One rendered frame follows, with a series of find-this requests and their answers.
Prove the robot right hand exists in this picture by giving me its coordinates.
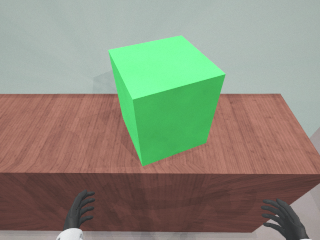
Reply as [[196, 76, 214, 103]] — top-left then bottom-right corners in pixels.
[[261, 198, 310, 240]]

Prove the robot left hand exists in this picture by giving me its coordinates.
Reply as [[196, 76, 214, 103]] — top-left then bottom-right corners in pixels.
[[63, 189, 95, 231]]

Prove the pedestal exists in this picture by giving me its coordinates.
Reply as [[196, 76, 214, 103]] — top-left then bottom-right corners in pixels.
[[0, 93, 320, 233]]

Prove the carton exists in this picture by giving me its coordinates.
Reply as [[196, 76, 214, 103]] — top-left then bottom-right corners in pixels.
[[108, 35, 226, 166]]

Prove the left robot forearm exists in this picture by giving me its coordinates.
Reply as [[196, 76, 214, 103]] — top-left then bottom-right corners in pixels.
[[56, 228, 84, 240]]

